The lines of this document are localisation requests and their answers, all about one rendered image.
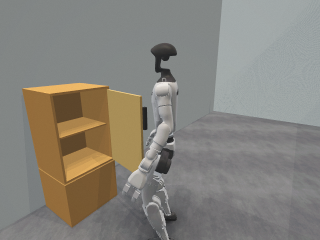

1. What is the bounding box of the cupboard door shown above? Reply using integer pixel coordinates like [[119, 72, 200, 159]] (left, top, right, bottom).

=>
[[107, 89, 144, 173]]

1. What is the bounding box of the handle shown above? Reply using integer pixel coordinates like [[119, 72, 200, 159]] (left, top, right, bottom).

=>
[[142, 107, 148, 130]]

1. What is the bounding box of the left robot hand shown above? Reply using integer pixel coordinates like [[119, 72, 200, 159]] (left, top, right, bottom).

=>
[[122, 168, 148, 203]]

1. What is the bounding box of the left robot upper arm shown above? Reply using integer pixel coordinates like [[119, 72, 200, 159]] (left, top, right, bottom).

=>
[[154, 83, 174, 135]]

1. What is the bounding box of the robot left thigh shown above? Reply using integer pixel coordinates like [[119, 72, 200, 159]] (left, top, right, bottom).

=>
[[141, 150, 172, 210]]

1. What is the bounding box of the right robot hand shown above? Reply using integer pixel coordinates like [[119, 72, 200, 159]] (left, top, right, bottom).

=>
[[146, 129, 157, 146]]

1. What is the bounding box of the robot head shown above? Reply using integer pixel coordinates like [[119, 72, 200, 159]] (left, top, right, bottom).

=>
[[150, 43, 177, 83]]

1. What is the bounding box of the robot left forearm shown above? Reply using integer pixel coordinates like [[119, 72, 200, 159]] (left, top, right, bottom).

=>
[[138, 123, 170, 174]]

